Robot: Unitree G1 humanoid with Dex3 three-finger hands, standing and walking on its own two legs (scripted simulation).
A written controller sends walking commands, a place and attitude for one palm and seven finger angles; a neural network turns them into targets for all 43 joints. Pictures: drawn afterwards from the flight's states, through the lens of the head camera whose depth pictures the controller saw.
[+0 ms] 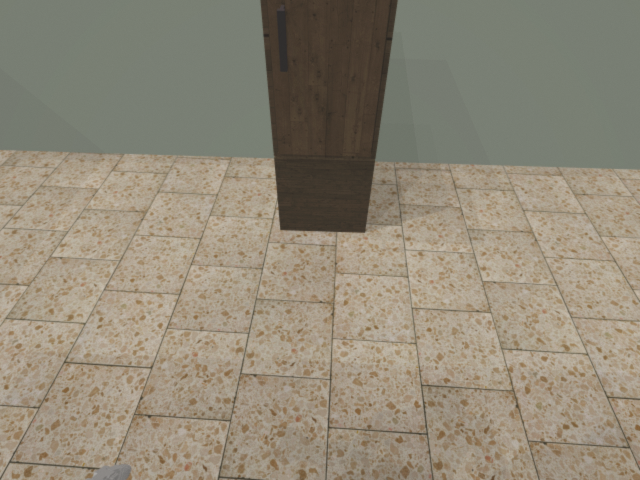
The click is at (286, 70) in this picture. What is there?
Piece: cupboard door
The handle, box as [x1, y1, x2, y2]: [277, 5, 287, 71]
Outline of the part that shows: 281,5 277,9 280,71 286,71 287,63 284,5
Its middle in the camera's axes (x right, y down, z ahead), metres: -0.11 -0.57 +1.11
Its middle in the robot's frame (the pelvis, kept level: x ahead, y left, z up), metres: +1.22 +0.17 +0.07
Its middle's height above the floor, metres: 0.84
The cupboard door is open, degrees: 0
